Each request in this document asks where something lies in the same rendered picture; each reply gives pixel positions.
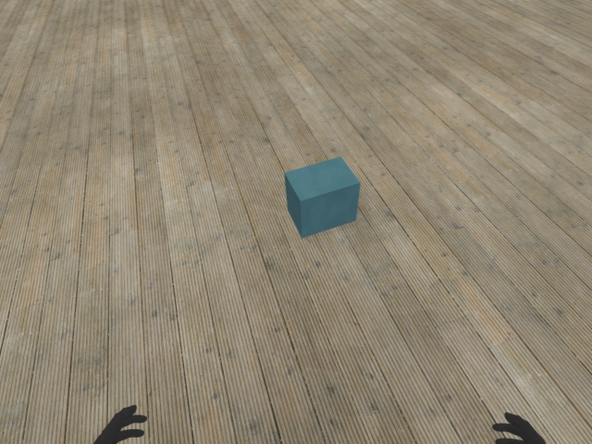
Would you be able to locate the left robot hand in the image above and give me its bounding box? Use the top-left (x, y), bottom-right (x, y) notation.
top-left (93, 405), bottom-right (147, 444)

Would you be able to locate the right robot hand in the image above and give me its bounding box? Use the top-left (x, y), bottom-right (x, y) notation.
top-left (492, 413), bottom-right (546, 444)

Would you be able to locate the carton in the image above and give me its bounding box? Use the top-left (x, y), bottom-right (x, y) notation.
top-left (284, 157), bottom-right (361, 238)

